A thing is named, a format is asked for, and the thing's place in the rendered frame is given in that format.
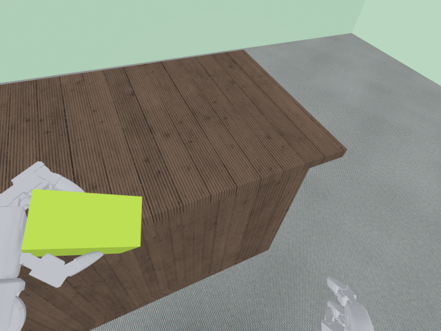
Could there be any sponge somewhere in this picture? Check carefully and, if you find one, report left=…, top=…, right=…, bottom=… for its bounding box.
left=21, top=189, right=142, bottom=257

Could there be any right robot hand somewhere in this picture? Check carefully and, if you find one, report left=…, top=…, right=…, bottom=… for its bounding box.
left=321, top=277, right=375, bottom=331

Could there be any robot left forearm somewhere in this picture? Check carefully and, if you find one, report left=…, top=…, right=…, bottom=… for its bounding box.
left=0, top=278, right=26, bottom=331

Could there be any left robot hand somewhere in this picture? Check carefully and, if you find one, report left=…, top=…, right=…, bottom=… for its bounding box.
left=0, top=161, right=103, bottom=288

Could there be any table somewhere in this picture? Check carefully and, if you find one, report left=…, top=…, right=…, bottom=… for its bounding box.
left=0, top=50, right=347, bottom=331

